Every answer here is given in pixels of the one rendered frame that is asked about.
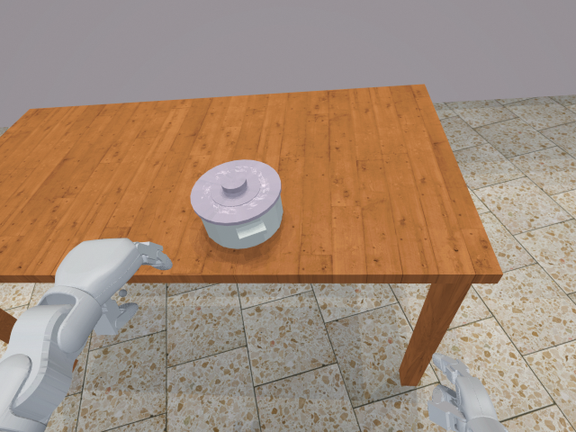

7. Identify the knob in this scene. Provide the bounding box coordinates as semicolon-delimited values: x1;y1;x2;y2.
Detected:
220;172;247;194

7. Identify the robot right hand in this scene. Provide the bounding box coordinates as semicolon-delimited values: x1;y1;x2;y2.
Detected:
427;353;498;432

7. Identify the robot left forearm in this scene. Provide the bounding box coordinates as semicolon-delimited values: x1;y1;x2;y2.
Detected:
0;286;103;432

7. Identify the lid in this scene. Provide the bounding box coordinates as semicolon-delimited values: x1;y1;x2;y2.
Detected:
190;159;282;226

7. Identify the pot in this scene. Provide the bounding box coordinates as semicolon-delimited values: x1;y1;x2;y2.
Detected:
202;195;284;249

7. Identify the robot left hand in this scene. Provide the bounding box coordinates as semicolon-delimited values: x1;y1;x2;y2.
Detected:
54;238;173;335

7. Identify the table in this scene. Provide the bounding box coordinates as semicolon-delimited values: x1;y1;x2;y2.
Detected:
0;84;503;386

